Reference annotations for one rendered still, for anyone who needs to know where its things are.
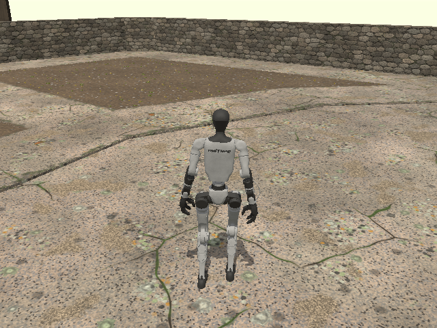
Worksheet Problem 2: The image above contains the right robot forearm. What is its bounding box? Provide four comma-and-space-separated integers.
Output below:
243, 168, 256, 204

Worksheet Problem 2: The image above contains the robot left hand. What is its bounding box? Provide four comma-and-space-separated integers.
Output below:
179, 196, 195, 215

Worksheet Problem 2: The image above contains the left robot upper arm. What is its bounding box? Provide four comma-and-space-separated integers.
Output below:
188, 138, 206, 176

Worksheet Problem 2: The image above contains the robot right hand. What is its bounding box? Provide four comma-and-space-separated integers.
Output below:
242, 203, 258, 224

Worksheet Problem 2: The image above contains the right robot upper arm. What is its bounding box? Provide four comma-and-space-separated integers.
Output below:
234, 139, 250, 178

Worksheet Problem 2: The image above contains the left robot thigh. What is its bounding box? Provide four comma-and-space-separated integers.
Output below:
195, 191, 210, 244

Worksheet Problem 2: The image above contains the right robot shin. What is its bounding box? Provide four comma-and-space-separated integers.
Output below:
227, 225, 238, 272

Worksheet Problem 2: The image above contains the left robot forearm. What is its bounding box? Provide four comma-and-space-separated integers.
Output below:
181, 166, 195, 198

